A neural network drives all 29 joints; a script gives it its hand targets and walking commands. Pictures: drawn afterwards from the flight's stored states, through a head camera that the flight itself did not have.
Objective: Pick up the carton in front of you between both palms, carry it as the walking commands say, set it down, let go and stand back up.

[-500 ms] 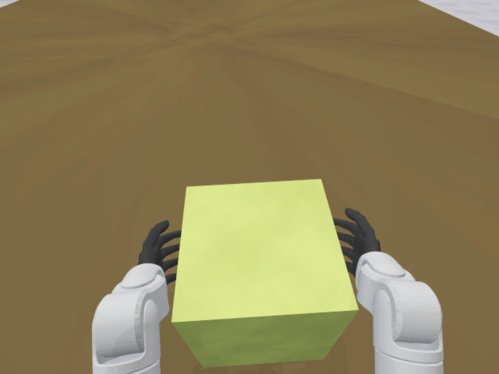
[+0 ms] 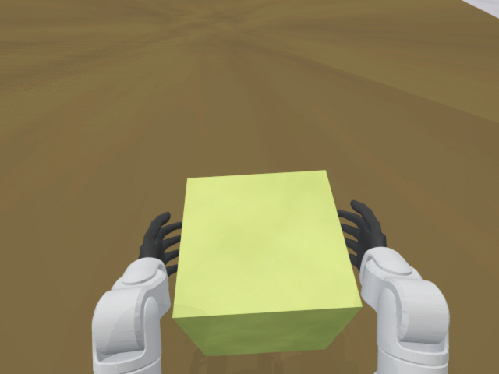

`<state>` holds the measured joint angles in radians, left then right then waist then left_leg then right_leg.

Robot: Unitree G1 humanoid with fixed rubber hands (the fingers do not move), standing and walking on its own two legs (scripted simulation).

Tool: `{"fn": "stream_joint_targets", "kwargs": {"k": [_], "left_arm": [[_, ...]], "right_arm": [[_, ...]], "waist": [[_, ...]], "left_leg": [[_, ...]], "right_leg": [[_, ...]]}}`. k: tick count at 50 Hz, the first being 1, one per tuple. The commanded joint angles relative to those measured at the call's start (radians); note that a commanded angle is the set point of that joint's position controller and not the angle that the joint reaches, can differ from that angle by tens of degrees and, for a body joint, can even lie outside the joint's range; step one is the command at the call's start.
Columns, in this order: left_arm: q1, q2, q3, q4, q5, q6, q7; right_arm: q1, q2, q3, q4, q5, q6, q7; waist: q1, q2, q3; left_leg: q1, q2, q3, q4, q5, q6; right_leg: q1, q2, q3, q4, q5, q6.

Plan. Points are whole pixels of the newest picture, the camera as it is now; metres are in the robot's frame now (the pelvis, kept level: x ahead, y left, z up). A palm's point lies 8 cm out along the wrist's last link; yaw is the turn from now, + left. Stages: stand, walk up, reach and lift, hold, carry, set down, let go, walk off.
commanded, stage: carry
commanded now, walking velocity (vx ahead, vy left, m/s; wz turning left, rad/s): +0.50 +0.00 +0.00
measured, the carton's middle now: (261, 270) +0.27 +0.00 +0.04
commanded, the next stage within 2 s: none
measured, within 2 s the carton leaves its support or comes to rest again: neither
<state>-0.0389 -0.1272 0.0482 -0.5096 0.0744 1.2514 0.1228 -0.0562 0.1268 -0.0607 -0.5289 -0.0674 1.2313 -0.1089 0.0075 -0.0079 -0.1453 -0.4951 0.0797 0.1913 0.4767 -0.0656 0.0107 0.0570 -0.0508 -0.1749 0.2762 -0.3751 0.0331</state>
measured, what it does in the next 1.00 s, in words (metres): walks ahead: left foot, then right foot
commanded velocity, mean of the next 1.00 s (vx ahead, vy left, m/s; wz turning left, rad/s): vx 0.06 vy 0.00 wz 0.00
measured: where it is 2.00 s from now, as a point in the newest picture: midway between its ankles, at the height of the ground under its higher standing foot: (251, 369)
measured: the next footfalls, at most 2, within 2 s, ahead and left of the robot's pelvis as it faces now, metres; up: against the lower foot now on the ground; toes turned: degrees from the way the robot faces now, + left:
left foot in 0.02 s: +0.18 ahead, +0.11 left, +0.00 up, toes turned +10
right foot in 0.44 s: +0.42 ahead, -0.08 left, +0.00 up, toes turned +15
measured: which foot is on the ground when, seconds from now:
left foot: up 0.00-0.00, down 0.02-0.50, up 0.52-0.60, down 0.62-1.00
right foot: down 0.00-0.04, up 0.06-0.42, down 0.44-1.00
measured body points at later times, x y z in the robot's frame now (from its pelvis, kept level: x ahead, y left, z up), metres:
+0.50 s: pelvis +0.29 -0.01 -0.01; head +0.28 -0.01 +0.44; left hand +0.54 +0.15 +0.09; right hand +0.55 -0.16 +0.10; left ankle +0.15 +0.10 -0.72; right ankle +0.39 -0.08 -0.73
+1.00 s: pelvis +0.37 +0.00 -0.01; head +0.35 +0.00 +0.44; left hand +0.63 +0.16 +0.04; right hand +0.65 -0.14 +0.05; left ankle +0.26 +0.11 -0.73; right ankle +0.39 -0.09 -0.73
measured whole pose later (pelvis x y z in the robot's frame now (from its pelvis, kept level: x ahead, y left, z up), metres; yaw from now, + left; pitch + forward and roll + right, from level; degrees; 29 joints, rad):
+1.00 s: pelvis +0.37 +0.00 -0.01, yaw +2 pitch +3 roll -1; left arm -0.09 -0.13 0.08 -0.16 0.16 1.02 0.05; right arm -0.12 0.13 -0.08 -0.17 -0.16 1.00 -0.05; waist 0.00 0.01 -0.11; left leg -0.16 0.07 0.10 0.55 -0.44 -0.03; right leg -0.37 -0.04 -0.22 0.59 -0.27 -0.05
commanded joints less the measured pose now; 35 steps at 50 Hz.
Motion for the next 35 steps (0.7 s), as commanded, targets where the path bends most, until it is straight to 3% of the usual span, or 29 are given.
{"fn": "stream_joint_targets", "kwargs": {"k": [1, 2, 3, 4, 6, 7, 10, 13, 16, 17, 19, 20, 21, 22, 23, 24, 25, 27, 29, 30, 32, 35], "left_arm": [[-0.406, -0.741, -0.645, -0.055, -0.308, 0.009, -0.16], [-0.447, -0.753, -0.658, -0.053, -0.322, 0.009, -0.162], [-0.456, -0.791, -0.684, -0.064, -0.337, 0.004, -0.167], [-0.455, -0.836, -0.686, -0.044, -0.339, -0.009, -0.174], [-0.476, -0.913, -0.692, -0.038, -0.337, -0.038, -0.185], [-0.478, -0.947, -0.698, -0.036, -0.339, -0.053, -0.187], [-0.424, -0.96, -0.709, -0.03, -0.325, -0.084, -0.178], [-0.373, -0.931, -0.713, -0.054, -0.316, -0.093, -0.167], [-0.393, -0.888, -0.725, -0.105, -0.33, -0.083, -0.164], [-0.413, -0.873, -0.731, -0.131, -0.341, -0.078, -0.165], [-0.425, -0.837, -0.73, -0.148, -0.354, -0.06, -0.166], [-0.412, -0.817, -0.722, -0.144, -0.356, -0.052, -0.168], [-0.404, -0.802, -0.706, -0.135, -0.355, -0.04, -0.169], [-0.394, -0.78, -0.687, -0.115, -0.35, -0.027, -0.171], [-0.374, -0.749, -0.657, -0.082, -0.339, -0.015, -0.169], [-0.364, -0.748, -0.636, -0.055, -0.331, -0.012, -0.167], [-0.323, -0.774, -0.623, -0.017, -0.317, -0.013, -0.168], [-0.36, -0.857, -0.64, -0.018, -0.333, -0.022, -0.183], [-0.408, -0.894, -0.649, -0.022, -0.336, -0.043, -0.196], [-0.428, -0.902, -0.659, -0.017, -0.337, -0.054, -0.203], [-0.461, -0.884, -0.668, 0.006, -0.326, -0.069, -0.216], [-0.456, -0.831, -0.632, 0.1, -0.289, -0.096, -0.229]], "right_arm": [[-0.314, 0.755, 0.618, 0.054, 0.307, 0.023, 0.161], [-0.328, 0.778, 0.612, 0.07, 0.311, 0.018, 0.164], [-0.33, 0.815, 0.617, 0.062, 0.316, 0.011, 0.172], [-0.349, 0.863, 0.635, 0.036, 0.326, 0.002, 0.179], [-0.405, 0.948, 0.664, 0.025, 0.344, -0.023, 0.196], [-0.408, 0.961, 0.675, 0.025, 0.347, -0.035, 0.203], [-0.373, 0.951, 0.68, 0.012, 0.351, -0.061, 0.212], [-0.314, 0.915, 0.677, -0.001, 0.342, -0.069, 0.208], [-0.29, 0.878, 0.67, -0.027, 0.33, -0.064, 0.201], [-0.293, 0.868, 0.668, -0.041, 0.326, -0.061, 0.198], [-0.294, 0.832, 0.659, -0.053, 0.318, -0.048, 0.188], [-0.309, 0.816, 0.66, -0.061, 0.318, -0.039, 0.181], [-0.316, 0.796, 0.66, -0.068, 0.316, -0.028, 0.176], [-0.307, 0.765, 0.654, -0.06, 0.307, -0.014, 0.168], [-0.316, 0.75, 0.65, -0.037, 0.307, 0.002, 0.163], [-0.313, 0.746, 0.662, -0.037, 0.31, 0.011, 0.16], [-0.318, 0.758, 0.675, -0.033, 0.32, 0.019, 0.164], [-0.378, 0.843, 0.702, -0.04, 0.34, 0.01, 0.177], [-0.416, 0.895, 0.711, -0.022, 0.349, -0.01, 0.194], [-0.415, 0.903, 0.708, 0.002, 0.339, -0.02, 0.2], [-0.4, 0.887, 0.687, 0.065, 0.31, -0.038, 0.208], [-0.405, 0.85, 0.666, 0.152, 0.278, -0.063, 0.219]], "waist": [[-0.033, 0.221, -0.234], [-0.026, 0.334, -0.201], [-0.033, 0.293, -0.199], [-0.026, 0.196, -0.223], [-0.021, 0.089, -0.206], [-0.018, 0.082, -0.197], [-0.015, 0.115, -0.159], [-0.009, 0.153, -0.148], [-0.017, 0.198, -0.116], [-0.022, 0.187, -0.11], [-0.022, 0.165, -0.116], [-0.013, 0.127, -0.119], [-0.006, 0.087, -0.137], [-0.011, 0.027, -0.18], [-0.009, -0.093, -0.226], [0.002, -0.22, -0.275], [0.001, -0.178, -0.286], [-0.003, -0.139, -0.284], [-0.014, -0.138, -0.281], [-0.013, -0.116, -0.266], [-0.012, -0.016, -0.222], [-0.011, 0.006, -0.208]], "left_leg": [[0.611, 0.24, -0.414, -0.137, -0.262, 0.098], [0.703, 0.349, -0.736, -0.275, -0.21, 0.177], [0.698, 0.362, -0.698, -0.25, -0.055, 0.212], [0.662, 0.325, -0.56, -0.221, 0.014, 0.173], [0.536, 0.266, -0.402, -0.251, -0.063, 0.113], [0.494, 0.247, -0.348, -0.274, -0.059, 0.095], [0.489, 0.22, -0.207, -0.26, 0.223, 0.102], [0.502, 0.169, -0.09, -0.224, 0.412, 0.092], [0.496, 0.152, -0.032, -0.191, 0.519, 0.077], [0.495, 0.15, -0.026, -0.179, 0.538, 0.074], [0.497, 0.137, -0.008, -0.1, 0.485, 0.06], [0.491, 0.107, 0.024, -0.016, 0.451, 0.032], [0.426, 0.088, 0.019, 0.051, 0.401, -0.003], [0.318, 0.071, 0.001, 0.109, 0.206, -0.044], [0.178, 0.029, -0.026, 0.219, -0.108, -0.064], [0.101, -0.013, -0.079, 0.294, -0.458, -0.071], [0.109, 0.003, -0.113, 0.255, -0.52, -0.057], [0.174, -0.005, -0.126, 0.071, -0.511, -0.043], [0.293, 0.004, -0.106, -0.102, -0.282, -0.044], [0.331, 0.011, -0.11, -0.104, -0.199, -0.047], [0.325, 0.054, -0.132, -0.083, -0.102, -0.039], [0.324, 0.078, -0.14, -0.013, 0.04, -0.037]], "right_leg": [[-0.414, -0.031, -0.042, 0.662, 0.257, -0.011], [-0.688, 0.093, 0.046, 0.837, -0.104, 0.007], [-0.735, 0.017, 0.133, 0.961, -0.108, -0.028], [-0.746, -0.022, 0.155, 0.982, -0.077, -0.034], [-0.682, -0.087, 0.183, 0.856, 0.061, -0.043], [-0.652, -0.085, 0.159, 0.815, 0.102, -0.04], [-0.642, -0.054, 0.096, 0.67, 0.134, -0.017], [-0.601, -0.022, 0.044, 0.465, 0.184, -0.002], [-0.55, 0.01, -0.003, 0.326, 0.289, -0.002], [-0.52, 0.022, -0.012, 0.296, 0.335, -0.005], [-0.427, 0.031, -0.037, 0.201, 0.406, -0.008], [-0.346, 0.049, -0.067, 0.077, 0.504, -0.006], [-0.202, 0.026, -0.054, 0.027, 0.591, -0.008], [-0.04, -0.083, 0.041, 0.08, 0.812, -0.025], [0.105, -0.222, 0.208, 0.17, 1.184, -0.085], [0.178, -0.343, 0.322, 0.17, 1.242, -0.204], [0.15, -0.34, 0.353, 0.12, 1.14, -0.225], [0.06, -0.274, 0.264, 0.076, 0.933, -0.187], [-0.024, -0.197, 0.18, 0.083, 0.665, -0.116], [-0.071, -0.174, 0.158, 0.093, 0.586, -0.1], [-0.13, -0.138, 0.103, 0.138, 0.563, -0.081], [-0.138, -0.129, 0.106, 0.203, 0.695, -0.091]]}}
